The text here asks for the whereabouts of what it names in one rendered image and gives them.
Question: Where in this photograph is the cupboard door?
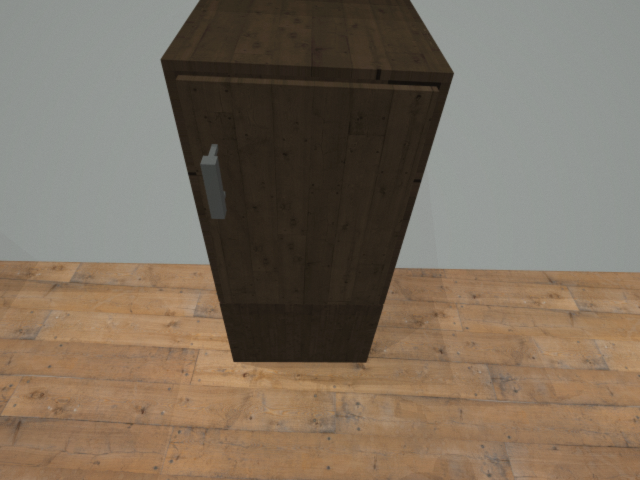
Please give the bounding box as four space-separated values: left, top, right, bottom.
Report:
176 75 439 305

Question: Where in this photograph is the handle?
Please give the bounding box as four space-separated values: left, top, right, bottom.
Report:
200 144 227 219

